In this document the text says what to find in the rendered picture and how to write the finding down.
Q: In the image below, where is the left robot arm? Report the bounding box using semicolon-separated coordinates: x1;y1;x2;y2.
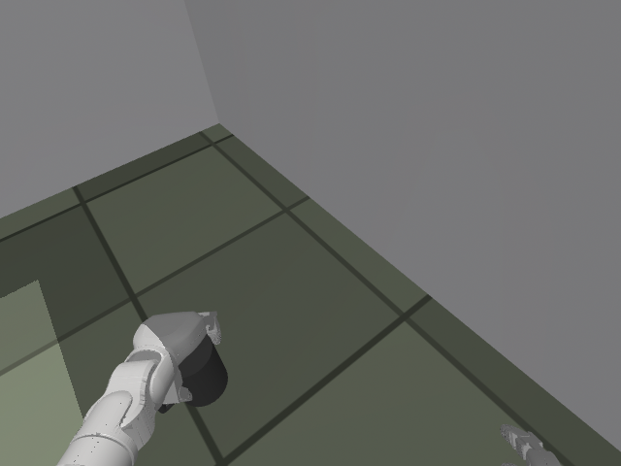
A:
56;345;178;466

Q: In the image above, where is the left robot hand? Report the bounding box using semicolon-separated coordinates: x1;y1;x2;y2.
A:
133;312;221;405

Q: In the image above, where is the mug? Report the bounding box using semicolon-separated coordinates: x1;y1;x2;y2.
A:
158;334;228;414

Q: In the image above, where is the right robot hand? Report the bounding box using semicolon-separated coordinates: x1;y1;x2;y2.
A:
501;424;561;466

